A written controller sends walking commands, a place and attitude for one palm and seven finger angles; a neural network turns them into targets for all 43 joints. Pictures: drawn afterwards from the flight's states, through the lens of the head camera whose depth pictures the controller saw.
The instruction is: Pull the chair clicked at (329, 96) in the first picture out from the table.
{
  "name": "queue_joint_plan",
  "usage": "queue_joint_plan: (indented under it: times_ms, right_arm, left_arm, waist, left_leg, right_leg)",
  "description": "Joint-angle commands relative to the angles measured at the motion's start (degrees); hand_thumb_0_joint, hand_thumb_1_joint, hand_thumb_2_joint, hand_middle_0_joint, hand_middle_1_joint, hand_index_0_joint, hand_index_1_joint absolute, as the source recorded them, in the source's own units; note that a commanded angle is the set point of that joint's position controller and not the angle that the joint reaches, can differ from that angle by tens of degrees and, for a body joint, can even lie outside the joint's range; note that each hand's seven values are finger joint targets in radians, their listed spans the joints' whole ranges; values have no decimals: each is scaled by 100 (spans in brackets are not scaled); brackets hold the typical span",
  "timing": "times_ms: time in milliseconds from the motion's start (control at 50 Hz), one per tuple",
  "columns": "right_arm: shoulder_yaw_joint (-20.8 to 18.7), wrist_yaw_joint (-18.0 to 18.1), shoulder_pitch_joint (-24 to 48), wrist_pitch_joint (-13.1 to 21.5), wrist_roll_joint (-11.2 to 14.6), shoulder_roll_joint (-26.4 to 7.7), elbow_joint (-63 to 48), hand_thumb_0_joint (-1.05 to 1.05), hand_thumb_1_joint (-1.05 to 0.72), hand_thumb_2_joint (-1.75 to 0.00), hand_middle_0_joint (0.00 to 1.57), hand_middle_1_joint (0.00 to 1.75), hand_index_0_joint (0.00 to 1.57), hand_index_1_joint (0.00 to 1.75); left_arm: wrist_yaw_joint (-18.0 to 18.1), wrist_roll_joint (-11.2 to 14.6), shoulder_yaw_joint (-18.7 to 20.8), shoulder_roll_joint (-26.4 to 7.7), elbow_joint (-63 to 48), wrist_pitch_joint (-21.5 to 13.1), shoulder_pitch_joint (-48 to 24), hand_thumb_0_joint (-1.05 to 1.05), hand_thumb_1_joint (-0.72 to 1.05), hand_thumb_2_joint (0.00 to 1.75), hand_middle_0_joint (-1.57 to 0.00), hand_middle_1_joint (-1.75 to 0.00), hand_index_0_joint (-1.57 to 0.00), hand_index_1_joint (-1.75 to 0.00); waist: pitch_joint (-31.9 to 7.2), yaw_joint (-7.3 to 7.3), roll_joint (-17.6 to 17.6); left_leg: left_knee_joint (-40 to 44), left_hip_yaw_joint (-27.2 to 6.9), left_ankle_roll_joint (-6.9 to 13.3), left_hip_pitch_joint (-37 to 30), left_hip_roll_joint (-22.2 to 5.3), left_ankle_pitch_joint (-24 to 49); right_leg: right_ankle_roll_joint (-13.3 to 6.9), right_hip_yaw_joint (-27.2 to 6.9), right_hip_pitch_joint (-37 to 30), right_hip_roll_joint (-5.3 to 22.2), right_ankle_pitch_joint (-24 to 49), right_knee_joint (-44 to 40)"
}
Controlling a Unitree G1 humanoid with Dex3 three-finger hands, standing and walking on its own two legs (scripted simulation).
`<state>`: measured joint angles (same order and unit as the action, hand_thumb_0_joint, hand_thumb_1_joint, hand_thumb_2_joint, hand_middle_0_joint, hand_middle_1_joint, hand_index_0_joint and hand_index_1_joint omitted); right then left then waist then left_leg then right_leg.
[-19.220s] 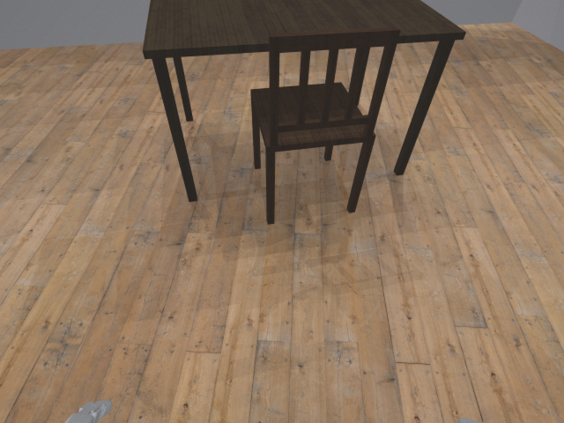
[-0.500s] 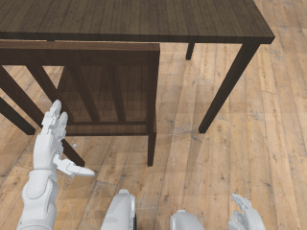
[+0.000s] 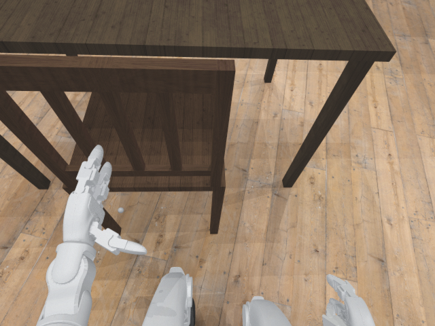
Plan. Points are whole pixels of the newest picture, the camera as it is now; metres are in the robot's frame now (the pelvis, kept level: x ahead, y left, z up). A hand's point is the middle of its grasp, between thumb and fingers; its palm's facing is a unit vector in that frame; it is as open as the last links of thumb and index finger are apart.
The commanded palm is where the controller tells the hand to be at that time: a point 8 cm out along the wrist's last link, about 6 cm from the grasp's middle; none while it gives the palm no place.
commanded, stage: aim the fingers beside a spindle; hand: left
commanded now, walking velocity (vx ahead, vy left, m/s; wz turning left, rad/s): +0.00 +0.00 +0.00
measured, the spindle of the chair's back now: (126, 135) +0.47 +0.21 +0.02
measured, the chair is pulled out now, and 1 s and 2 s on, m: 0.00 0.00 0.00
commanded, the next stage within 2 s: none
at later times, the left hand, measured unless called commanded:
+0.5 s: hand (121, 203) +0.31 +0.19 +0.03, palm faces +0.08 -1.00 -0.04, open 16.9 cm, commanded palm +0.29 +0.24 +0.03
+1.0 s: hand (123, 205) +0.31 +0.18 +0.03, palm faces +0.07 -1.00 -0.04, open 16.9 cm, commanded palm +0.29 +0.23 +0.02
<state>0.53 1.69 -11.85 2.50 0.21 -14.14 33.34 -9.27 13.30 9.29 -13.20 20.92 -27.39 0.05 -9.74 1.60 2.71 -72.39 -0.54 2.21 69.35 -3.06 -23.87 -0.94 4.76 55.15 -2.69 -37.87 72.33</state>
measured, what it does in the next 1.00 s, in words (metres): stands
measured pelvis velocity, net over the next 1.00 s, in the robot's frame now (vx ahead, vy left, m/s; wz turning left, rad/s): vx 0.00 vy -0.01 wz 0.00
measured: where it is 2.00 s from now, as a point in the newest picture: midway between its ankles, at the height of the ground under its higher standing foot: outside the picture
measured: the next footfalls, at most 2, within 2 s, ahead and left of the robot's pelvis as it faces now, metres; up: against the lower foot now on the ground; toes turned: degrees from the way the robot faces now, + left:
none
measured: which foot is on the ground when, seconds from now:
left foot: down 0.00-1.00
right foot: down 0.00-1.00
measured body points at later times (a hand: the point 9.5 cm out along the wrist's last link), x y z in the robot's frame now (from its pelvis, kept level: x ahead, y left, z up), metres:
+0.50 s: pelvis +0.00 +0.00 +0.00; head +0.09 +0.02 +0.44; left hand +0.30 +0.24 +0.03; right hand +0.15 -0.25 -0.10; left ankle +0.09 +0.10 -0.62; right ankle -0.03 -0.12 -0.62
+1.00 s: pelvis +0.00 -0.01 +0.00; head +0.09 +0.00 +0.44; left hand +0.30 +0.24 +0.03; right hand +0.16 -0.26 -0.10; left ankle +0.09 +0.10 -0.62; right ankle -0.03 -0.12 -0.62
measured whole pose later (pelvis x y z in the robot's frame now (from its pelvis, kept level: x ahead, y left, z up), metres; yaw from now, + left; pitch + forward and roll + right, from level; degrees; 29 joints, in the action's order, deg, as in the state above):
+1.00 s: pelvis +0.00 -0.01 +0.00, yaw +0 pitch +20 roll -4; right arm 0.7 1.5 -11.1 1.0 0.4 -14.2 32.8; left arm -8.4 13.0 9.8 -14.4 21.7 -26.7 -1.4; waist -10.0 1.7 3.1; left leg -72.3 -1.2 1.2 69.1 -3.3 -23.6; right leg -1.9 5.3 55.1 -3.1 -38.0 72.8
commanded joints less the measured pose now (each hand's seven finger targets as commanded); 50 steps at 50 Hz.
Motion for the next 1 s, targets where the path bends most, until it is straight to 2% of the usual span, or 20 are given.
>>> queue_joint_plan:
  times_ms: [0, 20, 60, 120, 200, 220, 300, 320, 340, 400, 480, 560, 620, 680, 700, 760, 820, 880, 920, 980]
  right_arm:
    - [-362, 78, 3, 302, -14, -856, -664, 0, -90, -90, 20, 30, 20, 30]
    - [-345, 61, 40, 288, -23, -839, -686, 0, -90, -90, 20, 30, 20, 30]
    - [-332, 63, 20, 218, -35, -853, -646, 0, -90, -90, 20, 30, 20, 30]
    - [-311, 28, 63, 132, -3, -837, -729, 0, -90, -90, 20, 30, 20, 30]
    - [-322, 11, 24, 86, 47, -866, -827, 0, -90, -90, 20, 30, 20, 30]
    - [-317, 10, 27, 92, 58, -859, -841, 0, -90, -90, 20, 30, 20, 30]
    - [-333, 37, 23, 140, 40, -852, -810, 0, -90, -90, 20, 30, 20, 30]
    - [-331, 43, 38, 158, 28, -843, -800, 0, -90, -90, 20, 30, 20, 30]
    - [-344, 49, 20, 168, 12, -847, -765, 0, -90, -90, 20, 30, 20, 30]
    - [-339, 28, 33, 173, -25, -818, -742, 0, -90, -90, 20, 30, 20, 30]
    - [-328, -3, 45, 110, -16, -819, -745, 0, -90, -90, 20, 30, 20, 30]
    - [-331, -11, 48, 84, 33, -835, -802, 0, -90, -90, 20, 30, 20, 30]
    - [-341, 12, 67, 82, 43, -830, -843, 0, -90, -90, 20, 30, 20, 30]
    - [-341, 21, 93, 110, 14, -801, -826, 0, -90, -90, 20, 30, 20, 30]
    - [-338, 31, 77, 102, 8, -789, -808, 0, -90, -90, 20, 30, 20, 30]
    - [-327, 42, 75, 107, -22, -780, -745, 0, -90, -90, 20, 30, 20, 30]
    - [-314, 30, 118, 104, -3, -769, -739, 0, -90, -90, 20, 30, 20, 30]
    - [-311, 35, 90, 105, 35, -793, -753, 0, -90, -90, 20, 30, 20, 30]
    - [-316, 50, 72, 105, 61, -820, -741, 0, -90, -90, 20, 30, 20, 30]
    - [-334, 72, 70, 133, 62, -833, -762, 0, -90, -90, 20, 30, 20, 30]
  left_arm:
    - [192, -98, 495, -1087, -1694, -605, -1264, 0, -50, 30, -6, -8, -6, -8]
    - [255, -148, 448, -1038, -1692, -578, -1247, 0, -50, 30, -6, -8, -6, -8]
    - [372, -174, 729, -1250, -1353, -461, -1233, 0, -50, 30, -6, -8, -6, -8]
    - [334, -193, 490, -947, -1025, -261, -1179, 0, -50, 30, -6, -8, -6, -8]
    - [114, -42, 232, -652, -840, -43, -883, 0, -50, 30, -6, -8, -6, -8]
    - [57, -16, 87, -548, -904, -40, -960, 0, -50, 30, -6, -8, -6, -8]
    - [108, -16, 200, -759, -1324, -282, -1138, 0, -50, 30, -6, -8, -6, -8]
    - [160, -37, 176, -772, -1472, -366, -1302, 0, -50, 30, -6, -8, -6, -8]
    - [238, -63, 363, -922, -1492, -439, -1272, 0, -50, 30, -6, -8, -6, -8]
    - [406, -139, 516, -1038, -1634, -557, -1080, 0, -50, 30, -6, -8, -6, -8]
    - [397, -216, 292, -782, -1217, -407, -884, 0, -50, 30, -6, -8, -6, -8]
    - [195, -128, 6, -519, -1040, -206, -793, 0, -50, 30, -6, -8, -6, -8]
    - [167, -44, 116, -633, -1324, -261, -775, 0, -50, 30, -6, -8, -6, -8]
    - [297, -81, 242, -794, -1663, -422, -929, 0, -50, 30, -6, -8, -6, -8]
    - [354, -91, 378, -930, -1665, -469, -958, 0, -50, 30, -6, -8, -6, -8]
    - [450, -164, 568, -1100, -1592, -573, -1031, 0, -50, 30, -6, -8, -6, -8]
    - [324, -146, 396, -883, -1296, -509, -914, 0, -50, 30, -6, -8, -6, -8]
    - [97, -69, 160, -658, -954, -322, -797, 0, -50, 30, -6, -8, -6, -8]
    - [-40, -7, 55, -603, -883, -226, -959, 0, -50, 30, -6, -8, -6, -8]
    - [-57, 53, 223, -759, -1056, -246, -971, 0, -50, 30, -6, -8, -6, -8]
  waist:
    - [-2132, 63, 527]
    - [-2116, 56, 620]
    - [-2028, 57, 362]
    - [-1856, 61, 437]
    - [-1908, 72, 175]
    - [-1874, 133, 129]
    - [-1889, 128, 190]
    - [-1902, 175, 174]
    - [-1897, 117, 226]
    - [-2017, 33, 427]
    - [-1823, 112, 286]
    - [-1793, 143, 170]
    - [-1899, 96, 38]
    - [-1991, 72, 262]
    - [-1928, 90, 157]
    - [-1888, 81, 232]
    - [-1756, 103, 276]
    - [-1684, 157, 63]
    - [-1642, 206, -16]
    - [-1814, 146, -20]
  left_leg:
    - [938, -539, -90, -3325, -17, 776]
    - [970, -542, -97, -3344, -10, 754]
    - [963, -541, -80, -3118, -6, 604]
    - [1031, -499, -106, -3025, 19, 379]
    - [1014, -430, -81, -2972, 27, 563]
    - [1013, -437, -71, -2971, 23, 541]
    - [961, -459, -57, -3043, 11, 647]
    - [947, -472, -51, -3072, 8, 625]
    - [965, -493, -70, -3120, -7, 649]
    - [990, -516, -94, -3235, 2, 766]
    - [993, -487, -87, -3077, 7, 643]
    - [978, -457, -62, -2954, 25, 563]
    - [952, -412, -50, -2941, 39, 671]
    - [912, -410, -48, -3055, 36, 769]
    - [891, -397, -38, -2995, 34, 781]
    - [843, -375, -36, -2889, 30, 761]
    - [846, -320, -44, -2784, 61, 622]
    - [827, -296, -22, -2630, 66, 535]
    - [781, -276, -2, -2528, 75, 535]
    - [738, -278, 8, -2572, 66, 661]
  right_leg:
    - [-75, -135, 640, -2, 1285, -1095]
    - [-77, -128, 666, 1, 1271, -1086]
    - [-65, -131, 624, -29, 1215, -1108]
    - [-63, -131, 661, -24, 1107, -1155]
    - [-52, -132, 449, -23, 1274, -1260]
    - [-42, -126, 458, -20, 1266, -1284]
    - [-49, -146, 500, -27, 1280, -1251]
    - [-39, -142, 553, -20, 1263, -1234]
    - [-52, -133, 574, -30, 1255, -1205]
    - [-75, -127, 535, -23, 1307, -1145]
    - [-54, -126, 587, -27, 1282, -1172]
    - [-53, -138, 508, -23, 1272, -1230]
    - [-44, -162, 347, -14, 1360, -1263]
    - [-46, -185, 400, -10, 1381, -1223]
    - [-41, -197, 370, -17, 1408, -1235]
    - [-43, -232, 394, -33, 1394, -1194]
    - [-39, -253, 381, -22, 1322, -1253]
    - [-23, -286, 317, -15, 1318, -1329]
    - [-11, -323, 289, -2, 1371, -1364]
    - [-7, -343, 243, 6, 1476, -1323]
